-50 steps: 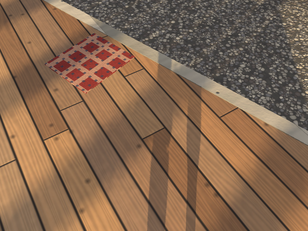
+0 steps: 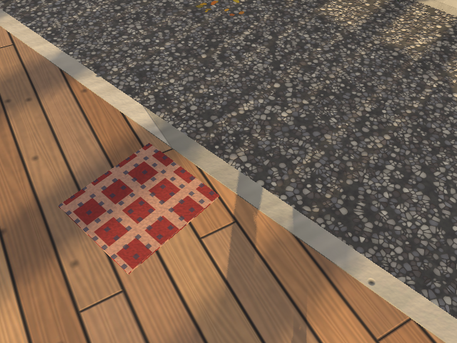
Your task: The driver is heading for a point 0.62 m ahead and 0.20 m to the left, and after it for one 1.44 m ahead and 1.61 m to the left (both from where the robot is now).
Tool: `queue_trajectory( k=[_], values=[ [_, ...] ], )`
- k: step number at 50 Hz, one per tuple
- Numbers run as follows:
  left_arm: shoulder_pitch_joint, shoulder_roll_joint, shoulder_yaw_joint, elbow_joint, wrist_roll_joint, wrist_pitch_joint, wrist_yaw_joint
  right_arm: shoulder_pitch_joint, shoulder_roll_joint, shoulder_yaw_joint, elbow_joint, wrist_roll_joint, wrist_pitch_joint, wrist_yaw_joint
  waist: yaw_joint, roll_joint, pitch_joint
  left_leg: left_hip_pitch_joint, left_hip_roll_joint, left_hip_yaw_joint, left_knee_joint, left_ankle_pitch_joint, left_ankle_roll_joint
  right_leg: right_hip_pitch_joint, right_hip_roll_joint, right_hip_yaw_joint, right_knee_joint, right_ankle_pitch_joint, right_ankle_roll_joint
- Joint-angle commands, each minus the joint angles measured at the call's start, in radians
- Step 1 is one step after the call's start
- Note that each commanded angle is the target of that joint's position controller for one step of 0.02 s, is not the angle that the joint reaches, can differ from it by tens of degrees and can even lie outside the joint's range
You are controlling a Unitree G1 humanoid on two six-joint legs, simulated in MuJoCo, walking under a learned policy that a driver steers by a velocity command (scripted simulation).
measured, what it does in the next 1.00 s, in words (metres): walks ahead, turning left: right foot, then left foot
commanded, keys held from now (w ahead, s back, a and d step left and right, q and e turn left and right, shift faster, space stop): w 0.12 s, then w+q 0.76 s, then q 0.12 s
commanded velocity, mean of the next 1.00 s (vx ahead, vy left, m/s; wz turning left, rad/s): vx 0.49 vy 0.00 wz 0.39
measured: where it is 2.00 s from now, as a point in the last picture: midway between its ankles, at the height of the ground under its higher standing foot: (189, 306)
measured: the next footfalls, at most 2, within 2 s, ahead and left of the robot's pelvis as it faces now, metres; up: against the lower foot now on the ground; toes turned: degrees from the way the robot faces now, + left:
right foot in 0.18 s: +0.28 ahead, -0.11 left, +0.00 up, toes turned -4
left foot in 0.76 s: +0.50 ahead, +0.09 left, +0.00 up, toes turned +24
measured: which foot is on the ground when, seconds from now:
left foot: down 0.00-0.18, up 0.20-0.74, down 0.76-1.00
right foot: up 0.00-0.16, down 0.18-0.74, up 0.76-1.00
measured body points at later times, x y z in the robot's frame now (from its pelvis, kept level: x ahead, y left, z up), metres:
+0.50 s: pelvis +0.26 -0.05 +0.00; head +0.28 -0.06 +0.45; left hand +0.21 +0.19 -0.14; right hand +0.37 -0.29 -0.15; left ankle +0.32 +0.11 -0.66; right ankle +0.24 -0.11 -0.75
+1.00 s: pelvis +0.48 +0.05 -0.01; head +0.51 +0.08 +0.44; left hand +0.51 +0.35 -0.12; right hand +0.63 -0.19 -0.13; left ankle +0.46 +0.07 -0.75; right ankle +0.61 -0.09 -0.66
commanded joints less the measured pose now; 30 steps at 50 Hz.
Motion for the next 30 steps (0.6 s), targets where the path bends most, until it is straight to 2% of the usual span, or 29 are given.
queue_trajectory(
  k=[1,3,6,7,8,9,10,11,12,13,14,15,16,17,19,22,26,30],
  values=[
    [-0.115,0.028,-0.005,-0.081,-0.006,-0.013,0.000,0.064,-0.127,-0.017,-0.022,-0.002,-0.011,-0.007,-0.007,0.103,0.068,-0.016,0.274,-0.129,-0.063,0.420,0.103,-0.007,0.035,-0.046,-0.104,0.051,-0.008],
    [-0.153,0.032,-0.006,-0.099,-0.005,-0.016,0.004,0.105,-0.119,-0.015,-0.003,-0.005,-0.003,-0.011,-0.018,0.107,0.083,0.057,0.299,-0.133,-0.040,0.462,0.109,-0.021,0.048,-0.053,-0.142,0.008,-0.027],
    [-0.135,0.047,0.000,-0.107,-0.007,-0.030,0.008,0.082,-0.140,-0.021,0.001,-0.016,0.002,-0.021,0.016,0.106,0.077,0.128,0.325,-0.115,0.045,0.644,0.097,0.041,0.075,-0.057,-0.209,-0.084,-0.070],
    [-0.082,0.058,0.007,-0.094,-0.007,-0.037,0.013,0.067,-0.148,-0.023,0.000,-0.017,0.003,-0.022,0.042,0.109,0.050,0.116,0.320,-0.114,0.119,0.776,0.084,0.140,0.104,-0.063,-0.232,-0.118,-0.085],
    [0.030,0.075,0.018,-0.058,-0.007,-0.044,0.020,0.053,-0.157,-0.025,-0.001,-0.017,0.006,-0.021,0.090,0.105,-0.007,0.101,0.304,-0.112,0.247,0.863,0.073,0.276,0.136,-0.069,-0.269,-0.124,-0.102],
    [0.205,0.108,0.034,-0.005,0.004,-0.055,0.030,0.015,-0.161,-0.025,-0.019,-0.004,0.007,-0.018,0.167,0.075,-0.101,0.005,0.259,-0.087,0.446,0.805,0.050,0.511,0.123,-0.051,-0.326,-0.037,-0.124],
    [0.371,0.203,0.059,0.021,0.029,-0.063,0.042,0.013,-0.123,-0.014,-0.059,0.011,0.005,-0.013,0.207,-0.022,-0.240,-0.212,0.193,-0.053,0.737,0.426,0.029,0.782,-0.111,0.191,-0.333,-0.060,-0.167],
    [0.373,0.275,0.077,0.019,0.027,-0.053,0.032,0.162,-0.027,-0.002,-0.056,0.048,0.013,-0.011,0.133,-0.230,-0.350,-0.525,0.021,-0.032,1.065,-0.327,-0.002,0.983,-0.358,0.602,-0.441,-0.096,-0.287],
    [0.293,0.203,0.065,0.000,-0.008,-0.038,0.024,0.085,-0.132,-0.030,-0.045,0.017,0.023,-0.019,0.126,-0.035,-0.259,-0.582,0.081,-0.147,1.131,-0.252,0.015,0.856,-0.303,0.578,-0.485,-0.222,-0.250],
    [0.188,0.134,0.043,-0.016,-0.010,-0.039,0.022,0.003,-0.122,-0.035,-0.071,0.012,0.021,-0.016,0.090,-0.011,-0.107,-0.601,0.115,-0.150,1.113,-0.160,0.018,0.693,-0.269,0.435,-0.532,-0.245,-0.213],
    [0.136,0.085,0.029,-0.021,-0.005,-0.047,0.021,-0.031,-0.098,-0.034,-0.077,0.009,0.022,-0.013,0.067,0.016,-0.032,-0.579,0.150,-0.147,1.068,-0.097,0.016,0.579,-0.228,0.330,-0.578,-0.189,-0.176],
    [0.133,0.062,0.022,-0.014,-0.005,-0.054,0.027,-0.041,-0.089,-0.038,-0.077,-0.002,0.032,-0.009,0.049,0.003,0.000,-0.549,0.168,-0.145,1.035,-0.068,0.010,0.514,-0.191,0.243,-0.596,-0.131,-0.142],
    [0.147,0.050,0.018,-0.002,-0.009,-0.060,0.034,-0.021,-0.070,-0.039,-0.076,-0.011,0.049,0.001,0.025,-0.018,0.003,-0.514,0.175,-0.136,1.023,-0.056,-0.001,0.476,-0.167,0.177,-0.607,-0.094,-0.119],
    [0.177,0.047,0.016,0.006,-0.012,-0.068,0.038,-0.017,-0.057,-0.041,-0.079,-0.016,0.060,0.007,0.016,-0.018,-0.002,-0.505,0.174,-0.134,1.018,-0.042,-0.006,0.466,-0.163,0.143,-0.612,-0.065,-0.111],
    [0.217,0.077,0.023,0.014,-0.013,-0.083,0.041,-0.054,-0.050,-0.044,-0.097,-0.013,0.076,0.016,0.006,-0.012,0.011,-0.547,0.179,-0.122,1.006,-0.011,-0.018,0.465,-0.155,0.072,-0.620,0.005,-0.094],
    [0.275,0.079,0.020,0.020,-0.009,-0.085,0.045,-0.154,-0.056,-0.047,-0.136,-0.013,0.091,0.022,0.016,-0.031,0.040,-0.653,0.189,-0.100,0.960,0.085,-0.032,0.495,-0.140,-0.016,-0.621,0.084,-0.073],
    [0.340,0.077,0.013,0.027,-0.004,-0.081,0.053,-0.286,-0.051,-0.037,-0.189,-0.010,0.093,0.037,0.037,-0.020,0.067,-0.717,0.183,-0.065,0.811,0.188,-0.037,0.560,-0.135,-0.102,-0.598,0.241,-0.066],
    [0.387,0.099,0.013,0.036,-0.005,-0.070,0.060,-0.408,-0.041,-0.020,-0.248,-0.012,0.092,0.049,0.070,-0.032,0.093,-0.679,0.161,0.018,0.604,0.186,-0.014,0.626,-0.150,-0.174,-0.563,0.360,-0.071]
  ],
)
